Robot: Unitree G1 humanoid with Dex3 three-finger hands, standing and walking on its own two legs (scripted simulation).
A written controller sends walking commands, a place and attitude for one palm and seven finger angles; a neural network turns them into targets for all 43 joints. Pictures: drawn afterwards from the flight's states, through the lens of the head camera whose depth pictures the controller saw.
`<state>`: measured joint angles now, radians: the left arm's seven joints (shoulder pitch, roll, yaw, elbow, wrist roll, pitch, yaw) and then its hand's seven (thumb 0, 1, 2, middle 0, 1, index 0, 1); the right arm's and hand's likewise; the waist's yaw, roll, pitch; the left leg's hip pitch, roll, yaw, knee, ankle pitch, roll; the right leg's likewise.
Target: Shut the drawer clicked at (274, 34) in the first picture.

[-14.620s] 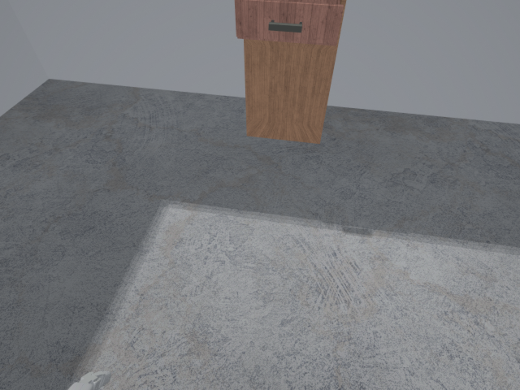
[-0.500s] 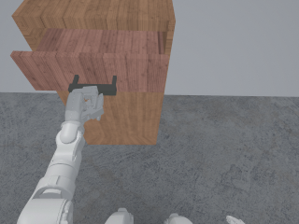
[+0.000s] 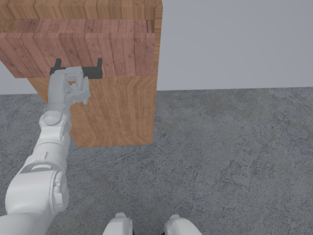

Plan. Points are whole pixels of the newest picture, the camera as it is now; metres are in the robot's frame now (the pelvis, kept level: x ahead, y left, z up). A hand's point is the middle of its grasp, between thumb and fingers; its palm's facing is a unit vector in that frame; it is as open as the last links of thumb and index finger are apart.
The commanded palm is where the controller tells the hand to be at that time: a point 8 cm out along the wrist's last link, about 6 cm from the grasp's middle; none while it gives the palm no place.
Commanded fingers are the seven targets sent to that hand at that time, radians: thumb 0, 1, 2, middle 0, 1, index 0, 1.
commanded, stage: push the drawer shut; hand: left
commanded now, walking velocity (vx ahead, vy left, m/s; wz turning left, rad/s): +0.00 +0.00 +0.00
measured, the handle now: (78, 67) +0.55 +0.18 +0.08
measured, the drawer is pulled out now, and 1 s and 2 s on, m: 0.07 0.00 0.00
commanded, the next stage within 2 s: pull the fist back off the drawer in 0.92 s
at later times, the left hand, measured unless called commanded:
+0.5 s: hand (86, 69) +0.55 +0.16 +0.07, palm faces -0.01 -1.00 -0.03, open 3.3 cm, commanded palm +0.54 +0.21 +0.08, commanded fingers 0.00 0.90 0.90 -1.40 -1.60 -1.40 -1.60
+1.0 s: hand (82, 66) +0.56 +0.17 +0.08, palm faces +0.01 -1.00 -0.05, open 3.6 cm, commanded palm +0.60 +0.20 +0.08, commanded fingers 0.00 0.90 0.90 -1.40 -1.60 -1.40 -1.60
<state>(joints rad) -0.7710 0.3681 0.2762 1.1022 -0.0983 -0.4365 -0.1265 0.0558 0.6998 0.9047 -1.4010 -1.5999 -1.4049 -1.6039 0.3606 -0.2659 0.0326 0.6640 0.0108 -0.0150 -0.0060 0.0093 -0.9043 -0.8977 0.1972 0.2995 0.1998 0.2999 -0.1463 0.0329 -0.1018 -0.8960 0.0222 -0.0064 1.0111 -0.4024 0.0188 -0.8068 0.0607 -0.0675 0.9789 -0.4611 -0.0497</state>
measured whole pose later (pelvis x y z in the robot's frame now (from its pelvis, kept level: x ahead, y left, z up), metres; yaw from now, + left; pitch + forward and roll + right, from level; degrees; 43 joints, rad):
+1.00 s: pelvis -0.01 +0.03 -0.02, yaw -1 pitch +24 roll -6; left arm -1.17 0.55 0.30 1.36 0.02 -0.37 -0.07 0.06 0.48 0.86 -1.40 -1.60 -1.41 -1.60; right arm 0.44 -0.28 0.07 0.68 -0.05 -0.01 0.02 0.00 -0.90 -0.90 0.20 0.30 0.20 0.30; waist -0.26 0.05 -0.11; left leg -1.13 0.01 -0.03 1.11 -0.40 0.05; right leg -1.01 0.05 -0.10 1.02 -0.45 -0.02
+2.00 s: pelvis +0.04 +0.01 +0.01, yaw -2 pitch +19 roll -2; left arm -0.66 0.37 0.37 0.88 -0.10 -0.36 -0.12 0.04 0.85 0.89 -1.40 -1.60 -1.40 -1.60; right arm 0.42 -0.26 0.01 0.59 0.01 0.11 0.04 0.01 -0.91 -0.90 0.20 0.30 0.20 0.30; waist -0.14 0.05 -0.14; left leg -0.84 0.04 0.03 0.95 -0.45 0.03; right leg -0.75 0.08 -0.02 0.90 -0.48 -0.04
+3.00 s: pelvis +0.04 +0.01 +0.07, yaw +1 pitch -4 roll -1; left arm 0.50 0.34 0.26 -0.44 -0.09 -0.07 0.09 0.02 0.89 0.90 -1.40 -1.60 -1.41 -1.60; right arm 0.20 -0.24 0.04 0.60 0.02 -0.02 -0.06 0.02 -0.90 -0.90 0.20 0.30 0.20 0.30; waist 0.05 0.07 0.00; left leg -0.14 -0.03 0.01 0.43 -0.23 0.04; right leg -0.04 0.03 -0.02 0.38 -0.27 -0.02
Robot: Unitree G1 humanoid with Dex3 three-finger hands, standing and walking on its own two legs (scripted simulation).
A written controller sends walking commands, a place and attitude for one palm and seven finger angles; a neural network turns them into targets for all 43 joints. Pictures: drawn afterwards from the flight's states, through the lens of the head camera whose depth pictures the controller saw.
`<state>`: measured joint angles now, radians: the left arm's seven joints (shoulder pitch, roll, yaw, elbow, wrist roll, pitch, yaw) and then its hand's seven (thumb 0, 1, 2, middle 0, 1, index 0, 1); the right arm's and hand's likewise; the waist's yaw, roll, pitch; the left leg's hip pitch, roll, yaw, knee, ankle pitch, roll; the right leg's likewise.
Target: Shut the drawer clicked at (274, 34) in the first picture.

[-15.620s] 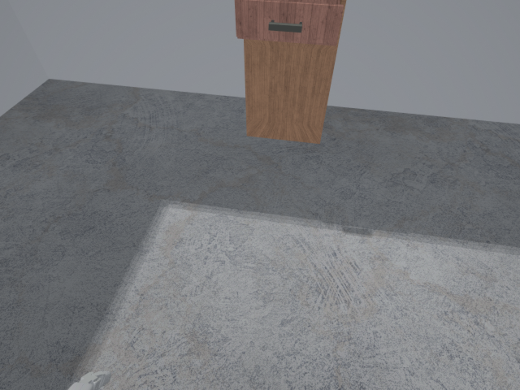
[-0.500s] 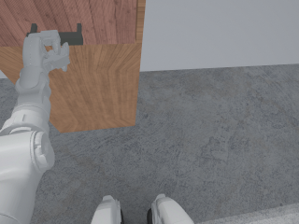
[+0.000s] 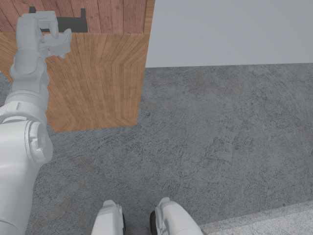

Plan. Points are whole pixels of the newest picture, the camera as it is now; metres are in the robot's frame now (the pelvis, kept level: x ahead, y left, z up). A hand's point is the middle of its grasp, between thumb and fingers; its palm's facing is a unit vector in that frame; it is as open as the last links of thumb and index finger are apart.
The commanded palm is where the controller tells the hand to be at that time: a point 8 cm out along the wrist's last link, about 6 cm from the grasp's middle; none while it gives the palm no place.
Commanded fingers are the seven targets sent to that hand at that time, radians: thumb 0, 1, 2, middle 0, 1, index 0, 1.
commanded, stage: pull the fist back off the drawer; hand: left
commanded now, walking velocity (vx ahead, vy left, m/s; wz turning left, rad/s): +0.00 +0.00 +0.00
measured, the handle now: (58, 18) +0.63 +0.16 +0.10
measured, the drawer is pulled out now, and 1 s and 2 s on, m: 0.00 0.00 0.00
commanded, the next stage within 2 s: draw the hand back to the body in 0.72 s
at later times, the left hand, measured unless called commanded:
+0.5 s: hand (64, 40) +0.56 +0.14 +0.09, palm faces +0.02 -1.00 -0.04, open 3.4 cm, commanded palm +0.55 +0.17 +0.10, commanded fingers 0.00 0.90 0.90 -1.40 -1.60 -1.40 -1.60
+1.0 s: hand (58, 43) +0.53 +0.15 +0.12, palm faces +0.06 -1.00 -0.05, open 3.3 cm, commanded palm +0.48 +0.20 +0.13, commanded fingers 0.00 0.90 0.90 -1.40 -1.60 -1.40 -1.60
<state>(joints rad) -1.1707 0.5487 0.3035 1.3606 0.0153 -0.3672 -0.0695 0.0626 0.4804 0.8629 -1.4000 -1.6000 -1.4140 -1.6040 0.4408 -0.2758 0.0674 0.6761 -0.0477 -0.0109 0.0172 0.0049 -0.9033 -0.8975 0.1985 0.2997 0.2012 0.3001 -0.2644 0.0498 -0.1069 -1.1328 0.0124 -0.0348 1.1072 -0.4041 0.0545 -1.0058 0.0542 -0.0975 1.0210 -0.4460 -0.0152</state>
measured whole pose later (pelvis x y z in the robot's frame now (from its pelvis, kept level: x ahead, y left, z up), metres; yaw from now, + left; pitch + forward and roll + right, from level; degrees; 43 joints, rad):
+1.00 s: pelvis +0.05 -0.02 +0.03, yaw -2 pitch +19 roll -2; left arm -0.66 0.37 0.37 0.88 -0.10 -0.36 -0.12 0.04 0.85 0.89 -1.40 -1.60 -1.40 -1.60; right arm 0.42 -0.26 0.01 0.59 0.01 0.11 0.04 0.01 -0.91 -0.90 0.20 0.30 0.20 0.30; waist -0.14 0.05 -0.14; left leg -0.84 0.04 0.03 0.95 -0.45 0.03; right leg -0.75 0.08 -0.02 0.90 -0.48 -0.04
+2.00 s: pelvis +0.05 -0.01 +0.09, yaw +1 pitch -4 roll -1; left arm 0.50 0.34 0.26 -0.44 -0.09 -0.07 0.09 0.02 0.89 0.90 -1.40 -1.60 -1.41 -1.60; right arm 0.20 -0.24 0.04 0.60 0.02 -0.02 -0.06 0.02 -0.90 -0.90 0.20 0.30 0.20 0.30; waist 0.05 0.07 0.00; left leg -0.14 -0.03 0.01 0.43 -0.23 0.04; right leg -0.04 0.03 -0.02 0.38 -0.27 -0.02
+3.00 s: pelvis -0.02 +0.00 +0.08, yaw +2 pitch +1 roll -2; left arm 0.64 0.40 0.36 -0.55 -0.05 -0.20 0.12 0.02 0.89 0.90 -1.40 -1.60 -1.41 -1.60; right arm 0.17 -0.23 0.00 0.52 0.02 0.03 -0.07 0.01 -0.90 -0.90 0.20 0.30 0.20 0.30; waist -0.01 0.04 0.01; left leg -0.37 -0.03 0.01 0.50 -0.15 0.07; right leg -0.28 0.02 -0.03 0.46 -0.20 0.01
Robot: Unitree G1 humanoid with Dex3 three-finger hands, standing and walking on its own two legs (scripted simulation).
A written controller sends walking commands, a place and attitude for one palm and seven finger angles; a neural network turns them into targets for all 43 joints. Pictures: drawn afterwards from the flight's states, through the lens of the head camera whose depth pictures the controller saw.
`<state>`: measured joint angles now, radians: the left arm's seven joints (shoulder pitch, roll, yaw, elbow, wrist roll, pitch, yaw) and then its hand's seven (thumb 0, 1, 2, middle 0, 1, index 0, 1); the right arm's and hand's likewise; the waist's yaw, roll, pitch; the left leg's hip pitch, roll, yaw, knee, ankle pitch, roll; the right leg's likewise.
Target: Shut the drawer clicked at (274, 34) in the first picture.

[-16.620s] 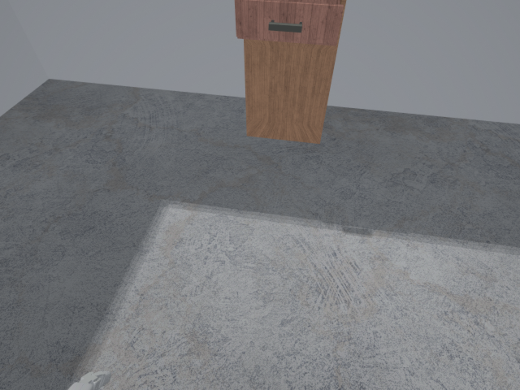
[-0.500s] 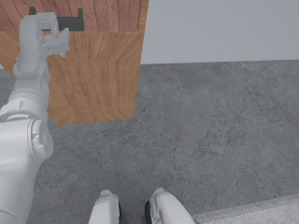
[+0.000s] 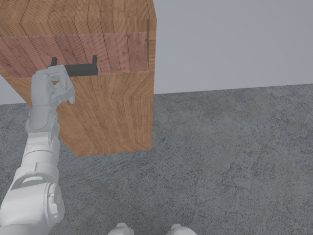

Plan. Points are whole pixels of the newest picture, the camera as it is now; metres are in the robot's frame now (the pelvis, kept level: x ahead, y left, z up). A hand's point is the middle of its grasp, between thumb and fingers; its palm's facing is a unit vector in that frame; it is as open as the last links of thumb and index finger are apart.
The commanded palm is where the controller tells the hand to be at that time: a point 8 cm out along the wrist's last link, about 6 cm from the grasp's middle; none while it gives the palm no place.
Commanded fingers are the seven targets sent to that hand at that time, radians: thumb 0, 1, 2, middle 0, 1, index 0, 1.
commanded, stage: draw the hand back to the body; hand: left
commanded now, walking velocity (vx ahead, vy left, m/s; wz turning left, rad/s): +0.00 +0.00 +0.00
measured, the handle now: (74, 65) +0.57 +0.20 +0.07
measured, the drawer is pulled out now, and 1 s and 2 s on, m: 0.00 0.00 0.00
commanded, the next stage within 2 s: step back with the hand held close in 1.20 s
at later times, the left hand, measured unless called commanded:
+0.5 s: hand (24, 142) +0.30 +0.22 +0.15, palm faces +0.19 -0.96 -0.20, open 3.3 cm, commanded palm +0.26 +0.27 +0.16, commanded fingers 0.00 0.90 0.90 -1.40 -1.60 -1.40 -1.60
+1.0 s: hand out of the picture +0.17 +0.25 +0.21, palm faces +0.40 -0.84 -0.37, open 3.3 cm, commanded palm +0.11 +0.29 +0.23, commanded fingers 0.00 0.90 0.90 -1.40 -1.60 -1.40 -1.60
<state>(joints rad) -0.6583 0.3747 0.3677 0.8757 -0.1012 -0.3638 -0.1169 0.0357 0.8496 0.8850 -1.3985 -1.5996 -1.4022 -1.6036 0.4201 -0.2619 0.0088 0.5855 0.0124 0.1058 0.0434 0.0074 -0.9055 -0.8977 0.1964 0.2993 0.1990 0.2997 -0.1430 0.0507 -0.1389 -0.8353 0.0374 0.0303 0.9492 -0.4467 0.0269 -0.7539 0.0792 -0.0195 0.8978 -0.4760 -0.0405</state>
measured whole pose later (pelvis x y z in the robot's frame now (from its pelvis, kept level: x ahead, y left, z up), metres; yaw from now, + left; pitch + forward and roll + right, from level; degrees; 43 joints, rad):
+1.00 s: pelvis +0.00 +0.01 +0.06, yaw +3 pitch -4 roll -1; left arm 0.50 0.34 0.26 -0.44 -0.09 -0.07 0.09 0.02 0.89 0.90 -1.40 -1.60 -1.41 -1.60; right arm 0.20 -0.24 0.04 0.60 0.02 -0.02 -0.06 0.02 -0.90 -0.90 0.20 0.30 0.20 0.30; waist 0.05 0.07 0.00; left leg -0.14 -0.03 0.01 0.43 -0.23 0.04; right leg -0.04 0.03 -0.02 0.38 -0.27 -0.02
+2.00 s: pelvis -0.07 +0.02 +0.05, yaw +4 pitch +1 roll -2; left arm 0.64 0.40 0.36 -0.55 -0.05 -0.20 0.12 0.02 0.89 0.90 -1.40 -1.60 -1.41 -1.60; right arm 0.17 -0.23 0.00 0.52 0.02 0.03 -0.07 0.01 -0.90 -0.90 0.20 0.30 0.20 0.30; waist -0.01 0.04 0.01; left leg -0.37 -0.03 0.01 0.50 -0.15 0.07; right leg -0.28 0.02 -0.03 0.46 -0.20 0.01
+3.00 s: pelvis -0.24 +0.01 +0.05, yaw +0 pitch +0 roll -1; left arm 0.65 0.42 0.40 -0.54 -0.07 -0.22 0.13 0.01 0.89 0.90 -1.41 -1.60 -1.41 -1.60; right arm 0.31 -0.25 -0.02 0.66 0.01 -0.06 -0.09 0.02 -0.90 -0.90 0.20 0.30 0.20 0.30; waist -0.04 0.01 -0.10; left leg -0.39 -0.01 0.03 0.53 -0.15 0.04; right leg -0.07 0.01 -0.01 0.47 -0.41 0.00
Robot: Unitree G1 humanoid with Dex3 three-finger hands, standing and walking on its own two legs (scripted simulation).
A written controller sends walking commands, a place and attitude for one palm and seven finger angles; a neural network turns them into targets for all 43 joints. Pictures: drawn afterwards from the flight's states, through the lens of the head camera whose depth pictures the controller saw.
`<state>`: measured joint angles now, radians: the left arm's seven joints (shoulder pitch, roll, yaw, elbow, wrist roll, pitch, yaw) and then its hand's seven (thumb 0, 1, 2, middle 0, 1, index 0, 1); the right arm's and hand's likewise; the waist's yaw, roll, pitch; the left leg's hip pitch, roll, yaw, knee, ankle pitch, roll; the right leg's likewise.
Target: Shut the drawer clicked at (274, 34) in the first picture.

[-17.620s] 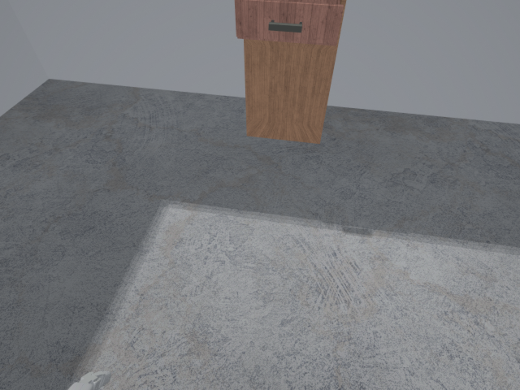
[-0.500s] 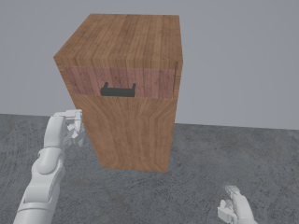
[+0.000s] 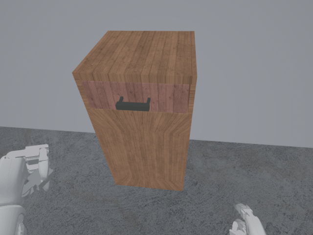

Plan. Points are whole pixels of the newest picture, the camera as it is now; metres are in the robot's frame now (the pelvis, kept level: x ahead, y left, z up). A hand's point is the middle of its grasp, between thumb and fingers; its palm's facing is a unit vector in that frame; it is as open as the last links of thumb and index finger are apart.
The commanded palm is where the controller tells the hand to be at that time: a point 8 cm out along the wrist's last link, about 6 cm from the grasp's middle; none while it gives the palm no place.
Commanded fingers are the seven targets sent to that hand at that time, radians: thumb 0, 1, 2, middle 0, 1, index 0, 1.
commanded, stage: draw the hand back to the body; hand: left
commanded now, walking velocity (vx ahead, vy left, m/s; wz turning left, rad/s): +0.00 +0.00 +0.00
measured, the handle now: (133, 102) +0.59 +0.16 +0.01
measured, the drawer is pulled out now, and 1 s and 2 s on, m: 0.00 0.00 0.00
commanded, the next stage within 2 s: step back with the hand held close in 0.20 s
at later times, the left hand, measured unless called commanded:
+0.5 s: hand (47, 166) +0.20 +0.24 +0.17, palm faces +0.36 -0.82 -0.45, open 3.3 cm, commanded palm +0.13 +0.28 +0.17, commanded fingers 0.00 0.90 0.90 -1.40 -1.60 -1.40 -1.60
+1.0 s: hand (15, 207) +0.12 +0.26 +0.15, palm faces +0.33 -0.81 -0.49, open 3.3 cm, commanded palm +0.06 +0.30 +0.17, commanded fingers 0.00 0.90 0.90 -1.40 -1.60 -1.40 -1.60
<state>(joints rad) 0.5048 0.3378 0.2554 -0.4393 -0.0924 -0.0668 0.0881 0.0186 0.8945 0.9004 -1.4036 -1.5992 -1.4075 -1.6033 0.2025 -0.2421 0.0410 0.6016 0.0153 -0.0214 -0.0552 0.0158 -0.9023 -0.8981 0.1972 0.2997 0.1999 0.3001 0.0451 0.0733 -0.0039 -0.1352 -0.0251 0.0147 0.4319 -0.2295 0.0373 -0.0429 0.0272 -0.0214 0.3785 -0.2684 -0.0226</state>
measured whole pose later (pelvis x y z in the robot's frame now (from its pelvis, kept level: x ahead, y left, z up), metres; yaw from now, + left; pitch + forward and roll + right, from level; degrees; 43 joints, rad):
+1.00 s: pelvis -0.07 +0.02 -0.01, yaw +0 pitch +1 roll -2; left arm 0.64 0.40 0.36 -0.55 -0.05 -0.20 0.12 0.02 0.89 0.90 -1.40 -1.60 -1.41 -1.60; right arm 0.17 -0.23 0.00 0.52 0.02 0.03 -0.07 0.01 -0.90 -0.90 0.20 0.30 0.20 0.30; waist -0.01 0.04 0.01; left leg -0.37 -0.03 0.01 0.50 -0.15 0.07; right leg -0.28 0.02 -0.03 0.46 -0.20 0.01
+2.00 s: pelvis -0.23 +0.01 -0.01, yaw -3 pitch +0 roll -1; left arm 0.65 0.42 0.40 -0.54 -0.07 -0.22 0.13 0.01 0.89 0.90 -1.41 -1.60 -1.41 -1.60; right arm 0.31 -0.25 -0.02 0.66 0.01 -0.06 -0.09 0.02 -0.90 -0.90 0.20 0.30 0.20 0.30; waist -0.04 0.01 -0.10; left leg -0.39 -0.01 0.03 0.53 -0.15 0.04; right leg -0.07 0.01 -0.01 0.47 -0.41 0.00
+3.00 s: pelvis -0.24 +0.00 -0.02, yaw +1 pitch -1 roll -1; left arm 0.34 0.22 0.04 0.96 0.01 0.05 0.02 0.01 0.91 0.90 -0.84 -1.01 -0.84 -1.05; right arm 0.27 -0.22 -0.01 0.97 -0.02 0.04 -0.03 0.01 -0.91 -0.90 0.19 0.30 0.20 0.30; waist 0.00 -0.04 0.09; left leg -0.40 -0.02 -0.05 0.59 -0.17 0.02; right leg -0.06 0.03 -0.08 0.51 -0.43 -0.03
